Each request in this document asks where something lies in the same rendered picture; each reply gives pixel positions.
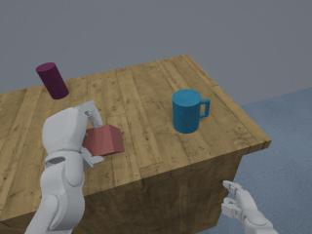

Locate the right robot hand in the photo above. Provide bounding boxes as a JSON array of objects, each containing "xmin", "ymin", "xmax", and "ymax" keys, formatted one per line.
[{"xmin": 221, "ymin": 180, "xmax": 258, "ymax": 224}]

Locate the table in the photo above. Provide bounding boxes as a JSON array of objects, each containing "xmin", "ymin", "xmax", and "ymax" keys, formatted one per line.
[{"xmin": 0, "ymin": 54, "xmax": 272, "ymax": 234}]

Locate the right robot forearm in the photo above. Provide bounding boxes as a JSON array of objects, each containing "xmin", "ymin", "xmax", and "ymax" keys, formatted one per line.
[{"xmin": 242, "ymin": 209, "xmax": 279, "ymax": 234}]

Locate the left robot forearm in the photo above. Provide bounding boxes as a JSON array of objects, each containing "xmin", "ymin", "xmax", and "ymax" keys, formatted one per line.
[{"xmin": 24, "ymin": 150, "xmax": 85, "ymax": 234}]

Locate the sponge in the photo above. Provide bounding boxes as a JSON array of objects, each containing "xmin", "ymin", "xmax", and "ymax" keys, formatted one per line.
[{"xmin": 82, "ymin": 124, "xmax": 125, "ymax": 157}]

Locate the left robot hand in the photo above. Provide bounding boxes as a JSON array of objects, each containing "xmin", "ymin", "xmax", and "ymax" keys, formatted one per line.
[{"xmin": 42, "ymin": 100, "xmax": 104, "ymax": 171}]

